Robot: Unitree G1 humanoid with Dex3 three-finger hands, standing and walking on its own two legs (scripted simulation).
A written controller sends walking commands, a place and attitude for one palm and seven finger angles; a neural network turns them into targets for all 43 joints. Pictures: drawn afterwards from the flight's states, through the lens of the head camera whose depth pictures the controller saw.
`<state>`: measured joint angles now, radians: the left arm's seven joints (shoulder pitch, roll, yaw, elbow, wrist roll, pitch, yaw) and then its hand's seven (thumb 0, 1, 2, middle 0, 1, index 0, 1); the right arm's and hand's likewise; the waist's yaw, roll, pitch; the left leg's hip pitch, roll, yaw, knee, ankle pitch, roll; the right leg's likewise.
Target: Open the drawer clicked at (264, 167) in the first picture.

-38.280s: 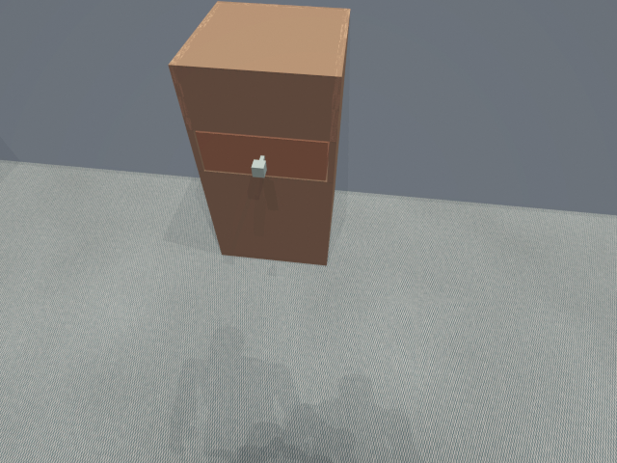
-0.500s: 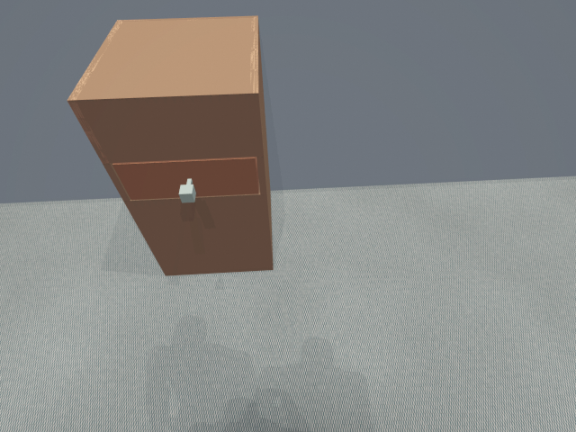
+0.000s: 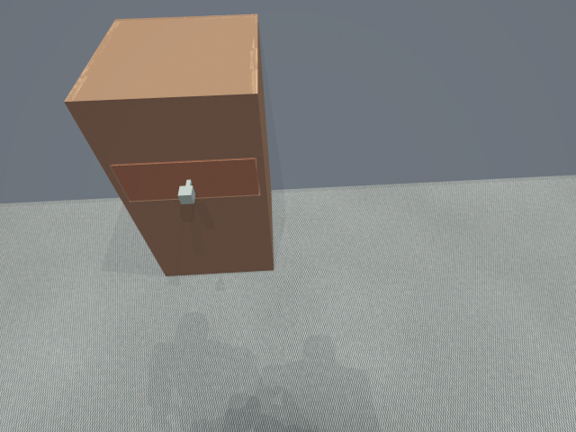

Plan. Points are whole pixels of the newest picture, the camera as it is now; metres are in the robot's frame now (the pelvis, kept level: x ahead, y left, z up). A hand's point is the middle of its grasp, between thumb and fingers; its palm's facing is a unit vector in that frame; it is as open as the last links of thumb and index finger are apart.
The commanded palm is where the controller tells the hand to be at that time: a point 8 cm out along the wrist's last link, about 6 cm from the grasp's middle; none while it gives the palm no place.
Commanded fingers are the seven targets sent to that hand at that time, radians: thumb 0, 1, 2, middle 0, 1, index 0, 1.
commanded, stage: look to check the result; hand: left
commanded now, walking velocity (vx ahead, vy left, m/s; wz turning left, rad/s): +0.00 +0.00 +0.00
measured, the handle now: (187, 190) +0.73 +0.33 -0.24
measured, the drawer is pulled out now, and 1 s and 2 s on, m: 0.00 0.00 0.00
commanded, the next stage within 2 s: take the last steps up to it in 0.96 s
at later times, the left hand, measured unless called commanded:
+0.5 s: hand out of the picture +0.05 +0.19 -0.17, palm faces +0.04 -0.97 -0.25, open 7.4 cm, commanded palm none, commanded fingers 0.00 0.90 0.90 -0.20 -0.30 -0.20 -0.30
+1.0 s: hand out of the picture +0.07 +0.21 -0.16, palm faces +0.03 -0.96 -0.28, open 7.4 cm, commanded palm none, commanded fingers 0.00 0.90 0.90 -0.20 -0.30 -0.20 -0.30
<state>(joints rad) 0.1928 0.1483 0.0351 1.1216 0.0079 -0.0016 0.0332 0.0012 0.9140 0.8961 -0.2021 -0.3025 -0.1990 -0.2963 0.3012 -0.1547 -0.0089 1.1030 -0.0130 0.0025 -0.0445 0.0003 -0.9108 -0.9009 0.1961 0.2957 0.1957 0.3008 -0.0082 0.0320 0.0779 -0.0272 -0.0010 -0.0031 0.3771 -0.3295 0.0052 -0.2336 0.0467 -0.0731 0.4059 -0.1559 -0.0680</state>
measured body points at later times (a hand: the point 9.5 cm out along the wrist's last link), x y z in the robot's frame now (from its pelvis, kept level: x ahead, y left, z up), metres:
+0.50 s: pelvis +0.00 -0.01 +0.00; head +0.03 -0.02 +0.45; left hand +0.04 +0.24 -0.15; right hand -0.01 -0.24 -0.16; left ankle -0.08 +0.12 -0.74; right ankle +0.04 -0.08 -0.74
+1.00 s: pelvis +0.01 +0.00 +0.00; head +0.04 -0.02 +0.45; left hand +0.07 +0.26 -0.14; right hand +0.02 -0.25 -0.16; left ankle -0.08 +0.12 -0.74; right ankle +0.04 -0.08 -0.74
